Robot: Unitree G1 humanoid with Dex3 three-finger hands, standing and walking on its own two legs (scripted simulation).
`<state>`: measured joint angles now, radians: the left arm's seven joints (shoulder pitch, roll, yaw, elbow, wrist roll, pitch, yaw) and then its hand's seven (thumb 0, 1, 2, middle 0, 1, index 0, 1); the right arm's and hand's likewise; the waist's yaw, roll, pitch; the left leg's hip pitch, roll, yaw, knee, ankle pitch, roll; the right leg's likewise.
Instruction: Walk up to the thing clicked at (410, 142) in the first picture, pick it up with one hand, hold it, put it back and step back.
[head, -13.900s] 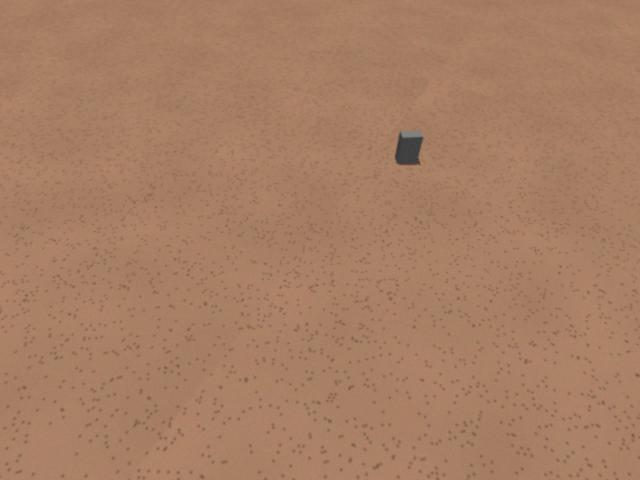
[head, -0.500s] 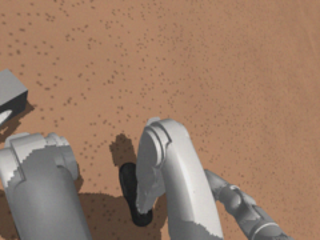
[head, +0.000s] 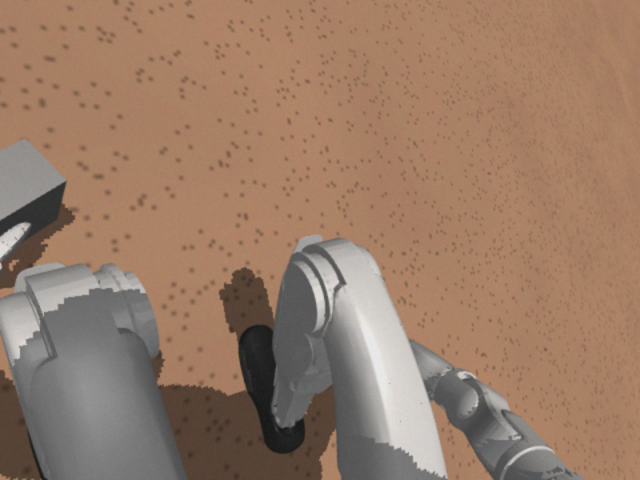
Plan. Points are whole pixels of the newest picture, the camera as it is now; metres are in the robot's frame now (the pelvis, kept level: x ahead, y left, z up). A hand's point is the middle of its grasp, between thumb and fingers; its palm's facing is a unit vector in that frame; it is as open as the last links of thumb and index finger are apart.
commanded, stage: close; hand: left
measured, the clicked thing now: (0, 209) +0.41 +0.24 -0.20
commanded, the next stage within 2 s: settle in 0.84 s
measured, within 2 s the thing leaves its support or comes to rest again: leaves its support in 1.20 s
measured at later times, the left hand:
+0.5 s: hand out of the picture +0.38 +0.26 -0.17, palm faces +0.28 -0.96 +0.01, open 9.2 cm
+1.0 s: hand out of the picture +0.38 +0.26 -0.17, palm faces +0.29 -0.96 +0.01, open 9.4 cm
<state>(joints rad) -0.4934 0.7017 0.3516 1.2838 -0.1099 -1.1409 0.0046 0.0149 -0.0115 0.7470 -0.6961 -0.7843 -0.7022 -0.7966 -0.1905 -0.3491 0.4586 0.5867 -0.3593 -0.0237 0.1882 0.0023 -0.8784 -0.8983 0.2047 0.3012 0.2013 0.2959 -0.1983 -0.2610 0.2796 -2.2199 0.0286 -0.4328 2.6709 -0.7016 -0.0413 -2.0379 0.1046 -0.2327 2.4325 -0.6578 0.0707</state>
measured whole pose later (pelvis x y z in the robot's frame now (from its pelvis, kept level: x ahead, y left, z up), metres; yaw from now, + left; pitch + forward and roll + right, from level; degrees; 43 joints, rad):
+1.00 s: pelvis +0.00 +0.00 +0.01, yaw +0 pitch +12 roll -18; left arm -0.50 0.69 0.35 1.27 -0.10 -1.13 0.03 0.01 -0.25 0.91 -0.78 -0.95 -0.79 -0.98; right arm -0.19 -0.34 0.45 0.60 -0.36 -0.01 0.19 0.00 -0.90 -0.90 0.20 0.30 0.20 0.30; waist -0.20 -0.26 0.27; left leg -2.21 0.03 -0.43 2.66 -0.71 -0.04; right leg -2.03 0.10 -0.23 2.42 -0.66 0.07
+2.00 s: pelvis +0.02 -0.02 +0.05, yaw +8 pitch +28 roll -9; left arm -0.37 0.42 0.28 0.69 -0.15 -0.66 -0.13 0.00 -0.48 1.04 -0.87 -1.16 -0.85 -1.16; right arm -0.03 -0.29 0.11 0.64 -0.12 0.05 0.11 0.01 -0.90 -0.90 0.20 0.30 0.20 0.30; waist -0.09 -0.04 -0.03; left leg -2.24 0.05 -0.22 2.42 -0.69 -0.05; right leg -2.13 0.03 -0.10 2.34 -0.72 0.04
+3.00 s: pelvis +0.02 -0.03 +0.10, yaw +12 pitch +32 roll -5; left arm -0.41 0.35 0.34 0.71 -0.18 -0.60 -0.25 -0.01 -0.61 1.13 -0.90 -1.27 -0.89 -1.27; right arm 0.05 -0.27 0.02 0.67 -0.06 0.00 0.05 0.01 -0.92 -0.90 0.20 0.30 0.20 0.30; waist -0.06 -0.01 -0.13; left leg -2.14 0.05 -0.13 2.25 -0.67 -0.04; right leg -2.06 0.01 -0.04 2.22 -0.71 0.02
